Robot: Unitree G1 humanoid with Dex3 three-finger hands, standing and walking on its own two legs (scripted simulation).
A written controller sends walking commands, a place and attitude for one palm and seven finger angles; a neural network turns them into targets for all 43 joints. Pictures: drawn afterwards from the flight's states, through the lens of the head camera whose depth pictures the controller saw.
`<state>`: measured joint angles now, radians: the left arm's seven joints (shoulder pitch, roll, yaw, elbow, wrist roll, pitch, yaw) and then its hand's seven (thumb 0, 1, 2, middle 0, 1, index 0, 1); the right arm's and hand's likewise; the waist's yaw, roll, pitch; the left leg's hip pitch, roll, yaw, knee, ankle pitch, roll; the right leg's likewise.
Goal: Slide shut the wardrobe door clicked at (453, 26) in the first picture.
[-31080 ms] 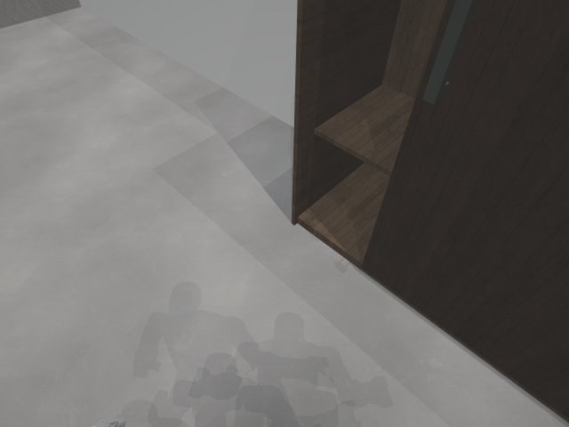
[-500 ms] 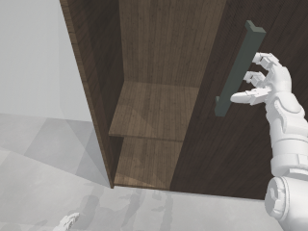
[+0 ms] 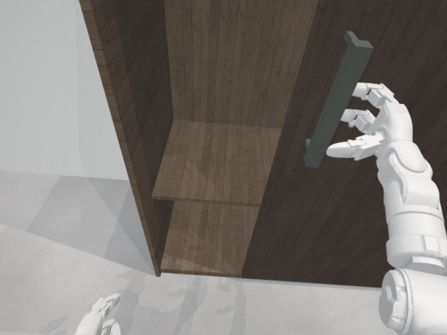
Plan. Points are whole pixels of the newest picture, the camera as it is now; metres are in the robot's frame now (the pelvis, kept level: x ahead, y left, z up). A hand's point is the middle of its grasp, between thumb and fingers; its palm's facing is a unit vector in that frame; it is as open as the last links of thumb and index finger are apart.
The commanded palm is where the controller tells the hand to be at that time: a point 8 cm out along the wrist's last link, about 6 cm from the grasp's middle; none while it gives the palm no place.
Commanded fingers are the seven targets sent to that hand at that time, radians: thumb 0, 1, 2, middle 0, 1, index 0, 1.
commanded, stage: slide the fingers in behind the handle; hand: right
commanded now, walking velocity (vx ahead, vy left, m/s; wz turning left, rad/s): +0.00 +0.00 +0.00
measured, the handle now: (328, 106) +0.49 -0.13 +0.20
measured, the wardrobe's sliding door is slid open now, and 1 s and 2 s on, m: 0.36 0.36 0.36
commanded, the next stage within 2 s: grip the handle and tug to test in 1.40 s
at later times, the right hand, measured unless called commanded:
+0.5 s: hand (330, 119) +0.45 -0.13 +0.20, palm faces -0.03 +1.00 -0.01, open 14.0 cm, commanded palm +0.42 -0.18 +0.21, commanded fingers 0.00 0.50 -0.30 0.30 1.20 0.30 1.20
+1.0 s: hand (322, 119) +0.44 -0.11 +0.21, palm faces -0.02 +1.00 -0.01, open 14.0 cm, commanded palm +0.42 -0.16 +0.21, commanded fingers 0.00 0.50 -0.30 0.30 1.20 0.30 1.20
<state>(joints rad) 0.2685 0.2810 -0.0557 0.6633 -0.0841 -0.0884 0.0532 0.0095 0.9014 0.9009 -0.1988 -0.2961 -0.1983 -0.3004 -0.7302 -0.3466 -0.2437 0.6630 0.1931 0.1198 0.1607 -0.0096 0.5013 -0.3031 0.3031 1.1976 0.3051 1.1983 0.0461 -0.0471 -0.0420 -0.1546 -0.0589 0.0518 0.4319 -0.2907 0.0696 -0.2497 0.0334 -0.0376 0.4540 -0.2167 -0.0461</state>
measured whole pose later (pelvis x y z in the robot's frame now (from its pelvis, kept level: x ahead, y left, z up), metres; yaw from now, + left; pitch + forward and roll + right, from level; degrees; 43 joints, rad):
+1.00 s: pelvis +0.01 +0.00 +0.00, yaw +0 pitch +1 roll +0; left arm 0.24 0.26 -0.05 0.68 -0.08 -0.06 0.04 0.01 0.90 0.90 -0.20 -0.30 -0.20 -0.30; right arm -0.76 -0.24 -0.17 0.63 0.18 0.17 0.05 -0.01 0.50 -0.30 0.30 1.20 0.30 1.20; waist 0.04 -0.05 -0.04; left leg -0.14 -0.06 0.06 0.42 -0.29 0.07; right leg -0.23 0.04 -0.03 0.44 -0.22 -0.04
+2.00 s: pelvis +0.00 -0.01 +0.00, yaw +0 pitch +0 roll +0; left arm 0.25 0.26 -0.05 0.68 -0.07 -0.06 0.04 0.01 0.90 0.90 -0.20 -0.30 -0.20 -0.30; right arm -0.72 -0.23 -0.16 0.56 0.18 0.19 0.04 0.00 -0.27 -0.63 0.37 1.30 0.35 1.28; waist 0.04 -0.05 -0.05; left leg -0.12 -0.05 0.04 0.42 -0.29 0.06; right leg -0.22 0.04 -0.04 0.44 -0.22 -0.05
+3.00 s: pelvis +0.02 +0.00 +0.00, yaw +2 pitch +0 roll -1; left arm 0.23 0.27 -0.05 0.61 -0.08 0.00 0.04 0.01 0.90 0.90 -0.20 -0.30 -0.20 -0.30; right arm -0.56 -0.26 -0.21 0.34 0.21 0.27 0.08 0.00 -0.68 -0.74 0.33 1.38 0.31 1.34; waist 0.06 -0.04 -0.07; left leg -0.10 -0.07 0.02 0.39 -0.30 0.07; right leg -0.18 0.03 -0.06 0.42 -0.24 -0.04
